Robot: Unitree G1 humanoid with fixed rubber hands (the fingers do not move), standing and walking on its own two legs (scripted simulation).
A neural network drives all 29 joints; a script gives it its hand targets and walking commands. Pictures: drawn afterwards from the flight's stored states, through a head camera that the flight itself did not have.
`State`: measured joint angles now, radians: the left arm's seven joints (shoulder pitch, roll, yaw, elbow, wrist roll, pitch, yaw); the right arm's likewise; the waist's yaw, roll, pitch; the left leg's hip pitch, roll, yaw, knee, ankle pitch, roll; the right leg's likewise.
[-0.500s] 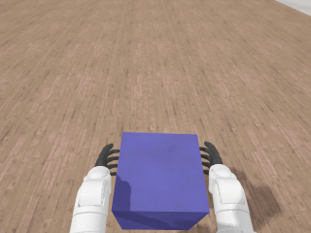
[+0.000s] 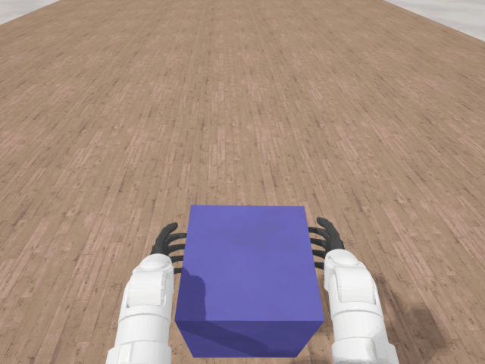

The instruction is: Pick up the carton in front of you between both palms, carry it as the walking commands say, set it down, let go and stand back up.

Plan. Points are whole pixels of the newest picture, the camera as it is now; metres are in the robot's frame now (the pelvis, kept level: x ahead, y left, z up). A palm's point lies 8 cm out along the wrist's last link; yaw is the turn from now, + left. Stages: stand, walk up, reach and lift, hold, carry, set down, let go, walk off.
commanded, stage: set down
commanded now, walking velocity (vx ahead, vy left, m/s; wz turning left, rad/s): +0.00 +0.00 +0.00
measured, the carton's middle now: (246, 285) +0.30 +0.00 -0.04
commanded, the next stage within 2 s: none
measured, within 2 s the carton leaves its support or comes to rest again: neither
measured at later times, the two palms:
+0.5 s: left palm (171, 283) +0.35 +0.17 -0.12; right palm (302, 281) +0.35 -0.13 -0.11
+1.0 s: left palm (183, 292) +0.41 +0.17 -0.27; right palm (292, 296) +0.39 -0.13 -0.26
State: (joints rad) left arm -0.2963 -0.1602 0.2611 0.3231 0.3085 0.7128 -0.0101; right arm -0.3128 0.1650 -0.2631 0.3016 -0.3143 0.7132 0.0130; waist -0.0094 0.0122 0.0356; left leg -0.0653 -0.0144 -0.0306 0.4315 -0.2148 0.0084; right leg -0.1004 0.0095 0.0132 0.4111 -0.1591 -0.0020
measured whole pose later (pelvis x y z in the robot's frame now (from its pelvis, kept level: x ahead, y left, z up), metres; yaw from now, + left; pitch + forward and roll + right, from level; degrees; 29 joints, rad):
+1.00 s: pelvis -0.03 +0.01 -0.18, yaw +1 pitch +43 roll -1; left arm -0.81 0.01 0.34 0.74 0.22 0.21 0.03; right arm -0.71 0.18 -0.50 0.54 -0.23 0.19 -0.11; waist -0.04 0.00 -0.23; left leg -1.68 -0.11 -0.06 1.43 -0.49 0.01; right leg -1.70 0.09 0.09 1.39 -0.44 0.05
